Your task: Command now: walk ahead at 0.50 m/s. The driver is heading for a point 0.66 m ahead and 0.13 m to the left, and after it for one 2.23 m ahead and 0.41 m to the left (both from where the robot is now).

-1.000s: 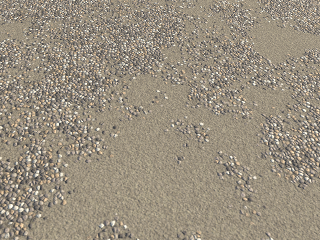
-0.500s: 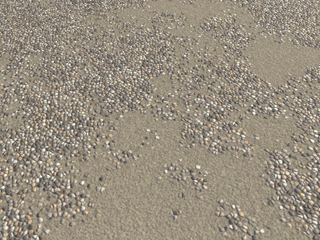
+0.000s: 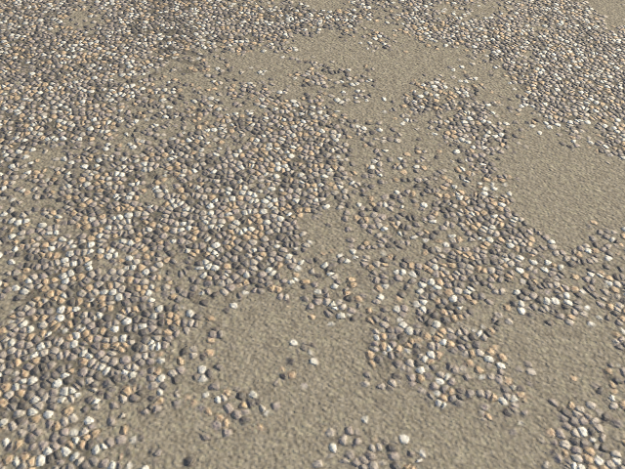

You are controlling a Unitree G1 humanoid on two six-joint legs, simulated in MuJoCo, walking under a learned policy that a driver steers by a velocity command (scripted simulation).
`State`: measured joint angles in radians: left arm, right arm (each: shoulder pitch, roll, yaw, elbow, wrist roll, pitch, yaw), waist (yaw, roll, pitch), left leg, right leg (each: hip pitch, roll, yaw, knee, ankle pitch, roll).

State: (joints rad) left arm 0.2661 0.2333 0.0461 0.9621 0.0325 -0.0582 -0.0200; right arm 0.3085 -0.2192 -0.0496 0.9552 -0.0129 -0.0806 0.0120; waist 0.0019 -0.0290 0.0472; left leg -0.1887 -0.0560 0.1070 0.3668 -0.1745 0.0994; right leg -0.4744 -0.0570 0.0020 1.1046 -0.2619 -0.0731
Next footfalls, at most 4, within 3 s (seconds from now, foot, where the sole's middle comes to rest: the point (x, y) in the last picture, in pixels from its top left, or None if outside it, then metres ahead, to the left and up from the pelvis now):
0.36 right None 0.37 -0.11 -0.78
0.92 left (278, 407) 0.63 0.08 -0.78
1.48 right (295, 276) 0.99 0.05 -0.78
2.02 left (195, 219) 1.18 0.34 -0.78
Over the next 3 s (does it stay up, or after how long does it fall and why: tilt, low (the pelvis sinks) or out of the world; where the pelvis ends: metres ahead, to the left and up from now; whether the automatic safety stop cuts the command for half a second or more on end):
stays up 1.55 0.37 0.00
